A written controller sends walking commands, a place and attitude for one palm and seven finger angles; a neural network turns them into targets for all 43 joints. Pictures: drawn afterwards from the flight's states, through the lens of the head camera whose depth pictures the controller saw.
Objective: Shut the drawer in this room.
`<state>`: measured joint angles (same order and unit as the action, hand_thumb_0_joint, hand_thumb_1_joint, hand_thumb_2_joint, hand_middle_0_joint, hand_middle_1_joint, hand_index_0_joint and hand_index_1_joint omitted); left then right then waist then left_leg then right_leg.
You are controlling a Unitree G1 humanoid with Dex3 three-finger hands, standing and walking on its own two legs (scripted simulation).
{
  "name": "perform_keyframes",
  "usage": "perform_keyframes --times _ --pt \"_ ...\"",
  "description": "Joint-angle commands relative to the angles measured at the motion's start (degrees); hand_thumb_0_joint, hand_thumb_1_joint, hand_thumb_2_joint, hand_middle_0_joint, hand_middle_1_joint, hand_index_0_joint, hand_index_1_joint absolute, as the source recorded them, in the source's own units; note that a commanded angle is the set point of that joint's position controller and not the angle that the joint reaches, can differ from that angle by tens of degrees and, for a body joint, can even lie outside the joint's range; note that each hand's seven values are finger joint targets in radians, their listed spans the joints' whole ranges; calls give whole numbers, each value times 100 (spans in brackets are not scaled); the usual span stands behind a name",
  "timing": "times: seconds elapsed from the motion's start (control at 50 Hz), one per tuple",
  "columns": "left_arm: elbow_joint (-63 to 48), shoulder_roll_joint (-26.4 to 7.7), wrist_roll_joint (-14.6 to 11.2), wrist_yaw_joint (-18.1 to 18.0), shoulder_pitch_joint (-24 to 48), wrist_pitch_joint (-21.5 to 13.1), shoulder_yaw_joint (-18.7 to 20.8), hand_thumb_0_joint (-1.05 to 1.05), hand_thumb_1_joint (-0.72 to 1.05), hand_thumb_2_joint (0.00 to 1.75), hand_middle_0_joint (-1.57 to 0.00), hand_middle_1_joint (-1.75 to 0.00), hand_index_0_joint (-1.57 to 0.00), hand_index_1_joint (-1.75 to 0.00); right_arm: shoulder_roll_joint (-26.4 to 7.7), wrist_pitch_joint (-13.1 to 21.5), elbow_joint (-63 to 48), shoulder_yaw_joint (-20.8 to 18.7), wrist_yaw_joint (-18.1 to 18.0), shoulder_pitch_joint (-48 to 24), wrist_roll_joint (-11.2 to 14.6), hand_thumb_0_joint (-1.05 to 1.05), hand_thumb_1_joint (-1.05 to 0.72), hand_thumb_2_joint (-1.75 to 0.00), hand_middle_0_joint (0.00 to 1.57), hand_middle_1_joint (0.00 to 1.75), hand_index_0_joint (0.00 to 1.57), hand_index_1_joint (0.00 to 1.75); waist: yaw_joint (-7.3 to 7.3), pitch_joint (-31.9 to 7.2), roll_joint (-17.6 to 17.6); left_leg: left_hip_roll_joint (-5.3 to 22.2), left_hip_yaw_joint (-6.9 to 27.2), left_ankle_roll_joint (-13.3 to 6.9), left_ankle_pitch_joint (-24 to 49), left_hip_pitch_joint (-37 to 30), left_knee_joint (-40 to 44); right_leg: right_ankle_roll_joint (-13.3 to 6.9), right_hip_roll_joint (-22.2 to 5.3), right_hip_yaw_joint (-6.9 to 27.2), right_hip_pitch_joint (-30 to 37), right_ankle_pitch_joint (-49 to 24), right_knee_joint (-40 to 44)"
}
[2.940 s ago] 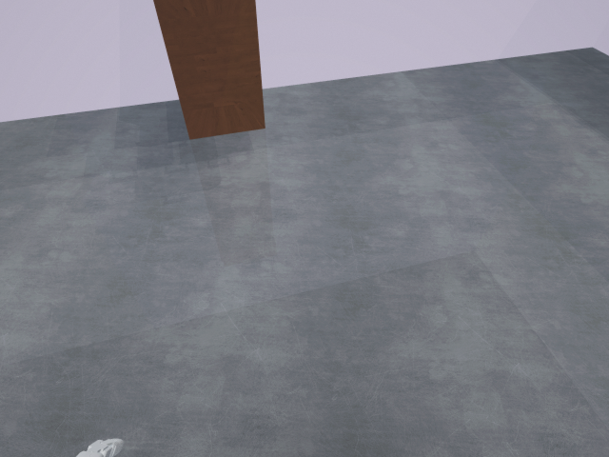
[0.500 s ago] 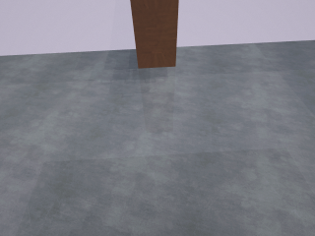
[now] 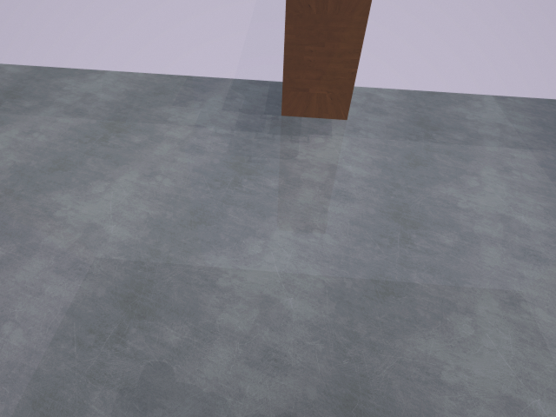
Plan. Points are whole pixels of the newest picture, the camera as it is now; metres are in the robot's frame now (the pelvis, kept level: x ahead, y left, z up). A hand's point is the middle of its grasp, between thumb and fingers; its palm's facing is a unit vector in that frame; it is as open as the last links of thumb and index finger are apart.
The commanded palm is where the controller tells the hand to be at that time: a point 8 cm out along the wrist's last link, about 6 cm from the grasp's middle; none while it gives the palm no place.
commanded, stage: turn or walk to find it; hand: left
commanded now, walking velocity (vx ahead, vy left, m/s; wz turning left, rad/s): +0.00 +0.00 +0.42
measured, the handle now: out of the picture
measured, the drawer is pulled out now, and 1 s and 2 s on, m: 0.22 0.22 0.22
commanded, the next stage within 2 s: stand and wait in 0.08 s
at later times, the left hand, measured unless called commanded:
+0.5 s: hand out of the picture +0.00 +0.17 -0.16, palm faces +0.07 -0.97 -0.22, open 7.4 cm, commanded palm none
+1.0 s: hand out of the picture +0.08 +0.18 -0.17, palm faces +0.04 -0.98 -0.17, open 7.3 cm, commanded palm none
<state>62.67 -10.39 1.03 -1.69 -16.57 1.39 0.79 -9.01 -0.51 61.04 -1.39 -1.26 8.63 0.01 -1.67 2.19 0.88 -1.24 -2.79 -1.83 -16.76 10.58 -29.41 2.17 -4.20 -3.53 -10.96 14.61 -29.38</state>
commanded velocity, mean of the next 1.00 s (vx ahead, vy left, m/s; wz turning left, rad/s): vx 0.11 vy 0.00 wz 0.01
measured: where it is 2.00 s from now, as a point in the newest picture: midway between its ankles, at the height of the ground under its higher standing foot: outside the picture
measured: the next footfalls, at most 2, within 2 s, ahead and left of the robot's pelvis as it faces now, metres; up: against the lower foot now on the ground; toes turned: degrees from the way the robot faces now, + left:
right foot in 1.12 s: +0.21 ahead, -0.13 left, +0.00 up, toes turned -4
left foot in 1.44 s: +0.16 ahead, +0.11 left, +0.00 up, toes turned +17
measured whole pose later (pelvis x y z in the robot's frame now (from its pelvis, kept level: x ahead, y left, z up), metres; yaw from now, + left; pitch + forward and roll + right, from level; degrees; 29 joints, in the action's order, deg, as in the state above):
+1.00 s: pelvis +0.06 +0.00 +0.01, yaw +2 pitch +0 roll -1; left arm 61.9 -9.8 1.4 -0.4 -13.8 0.7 2.6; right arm -5.4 3.0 66.8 -0.2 -2.2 27.0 -1.1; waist 2.0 3.0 0.5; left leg 0.9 -5.0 -1.7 -17.1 4.2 -21.3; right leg 1.0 -3.9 -4.8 -26.2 19.1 -49.7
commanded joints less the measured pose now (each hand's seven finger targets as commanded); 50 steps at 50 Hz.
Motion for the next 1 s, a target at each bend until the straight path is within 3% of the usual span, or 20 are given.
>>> perform_keyframes --times 0.0,0.08,0.14,0.16,0.2,0.26,0.3,0.34,0.38,0.48,0.58,0.64,0.7,0.72,0.76,0.78,0.8,0.84,0.9,0.98 --pt "-340 -876 29 -33 -137 -92 196 0 90 90 -20 -30 -20 -30 -681 -57 -340 -165 29 234 -54 0 -90 -90 20 30 20 30 153 222 883 344 289 115 378 487 -43 -488 -1012 817 -435 -145 995" --pt "-626 -911 25 -43 183 -21 274 0 90 90 -20 -30 -20 -30 -696 -77 -404 -178 71 455 -98 0 -90 -90 20 30 20 30 233 130 374 459 565 47 391 468 -7 -478 -891 467 -789 470 694" --pt "-711 -535 2 -19 269 19 214 0 90 90 -20 -30 -20 -30 -1034 16 -421 -199 38 550 -133 0 -90 -90 20 30 20 30 195 108 -1120 1270 2068 -348 46 709 1486 -39 20 -218 -706 579 -629" --pt "-686 -507 19 -16 247 21 185 0 90 90 -20 -30 -20 -30 -1062 57 -422 -207 -5 557 -117 0 -90 -90 20 30 20 30 199 25 -1206 1428 2316 -541 368 542 1677 -39 67 -67 -793 890 -1095" --pt "-620 -429 7 -15 188 7 161 0 90 90 -20 -30 -20 -30 -1004 106 -357 -175 -71 587 -118 0 -90 -90 20 30 20 30 149 -223 -1049 1512 2201 -798 1447 105 1474 -80 20 231 -945 1267 -1482" --pt "-464 -295 -31 0 10 -63 97 0 90 90 -20 -30 -20 -30 -938 127 -260 -144 -100 611 -108 0 -90 -90 20 30 20 30 53 -527 -681 1290 1638 -721 2698 -156 960 -62 95 206 -372 730 -413" --pt "-312 -381 -33 -24 -217 -145 78 0 90 90 -20 -30 -20 -30 -806 135 -149 -113 -77 680 -56 0 -90 -90 20 30 20 30 -14 -536 -335 938 1261 -324 2279 143 608 -84 -44 321 436 -460 771" --pt "-275 -654 -38 -65 -119 -209 75 0 90 90 -20 -30 -20 -30 -551 148 -129 -61 -22 773 -9 0 -90 -90 20 30 20 30 139 -372 86 536 813 36 1305 497 558 -369 -717 897 624 -1347 851" --pt "-268 -709 -56 -46 130 -226 79 0 90 90 -20 -30 -20 -30 -508 45 -7 -30 -25 839 -64 0 -90 -90 20 30 20 30 225 7 801 399 566 181 671 306 534 -566 -823 1071 -19 -651 1107" --pt "-158 -504 -50 -34 8 -192 27 0 90 90 -20 -30 -20 -30 -489 95 271 35 -24 1063 -87 0 -90 -90 20 30 20 30 189 201 208 520 698 82 576 143 906 -358 -298 784 -172 492 1217" --pt "-122 -651 20 57 -408 -119 217 0 90 90 -20 -30 -20 -30 -442 49 165 -57 6 1162 -178 0 -90 -90 20 30 20 30 94 684 579 267 169 62 -1082 906 -14 -748 -559 1563 -554 2880 1689" --pt "-116 -736 10 69 -637 -215 319 0 90 90 -20 -30 -20 -30 -357 125 28 -93 55 1161 -173 0 -90 -90 20 30 20 30 104 619 657 387 -145 70 -772 1095 -873 -1097 -1040 2102 -455 2987 1926" --pt "-181 -616 29 95 -412 -256 354 0 90 90 -20 -30 -20 -30 -253 212 78 -114 75 1516 -143 0 -90 -90 20 30 20 30 359 733 303 519 -220 63 -703 219 -213 -1034 -780 1557 -1280 2595 1440" --pt "-227 -458 18 124 -294 -250 327 0 90 90 -20 -30 -20 -30 -303 248 197 -115 50 1848 -146 0 -90 -90 20 30 20 30 501 776 -104 649 94 -16 -932 -193 315 -883 -343 1182 -1685 2359 857" --pt "-523 -37 31 175 227 -253 260 0 90 90 -20 -30 -20 -30 -875 323 440 -273 -30 2784 -218 0 -90 -90 20 30 20 30 861 985 -2060 2262 2697 -670 -2953 -681 2257 -446 581 -247 -2897 1546 -1932" --pt "-660 -115 71 160 522 -253 246 0 90 90 -20 -30 -20 -30 -869 328 442 -233 -70 2794 -186 0 -90 -90 20 30 20 30 800 1231 -1575 2548 3139 -922 -2499 -498 2545 -447 271 160 -3169 1411 -2817" --pt "-606 -104 81 185 506 -286 241 0 90 90 -20 -30 -20 -30 -695 342 372 -164 -93 2534 -151 0 -90 -90 20 30 20 30 642 1203 -826 2472 2881 -1045 -1580 -425 2398 -423 51 259 -3172 1187 -3201" --pt "-465 -33 81 235 300 -330 202 0 90 90 -20 -30 -20 -30 -476 443 303 -57 -132 2231 -127 0 -90 -90 20 30 20 30 413 789 -420 2079 1960 -973 833 -564 1973 -268 -131 190 -2787 842 -3167" --pt "-385 148 26 213 153 -269 127 0 90 90 -20 -30 -20 -30 -498 488 392 -18 -181 2130 -107 0 -90 -90 20 30 20 30 269 190 -705 1606 818 -849 3310 -882 1410 -100 -78 -62 -2141 568 -2449" --pt "-449 128 -5 162 457 -209 100 0 90 90 -20 -30 -20 -30 -487 392 501 -35 -177 2104 -124 0 -90 -90 20 30 20 30 295 256 -927 1430 435 -631 3758 -525 1149 -120 86 -292 -1340 181 -1281"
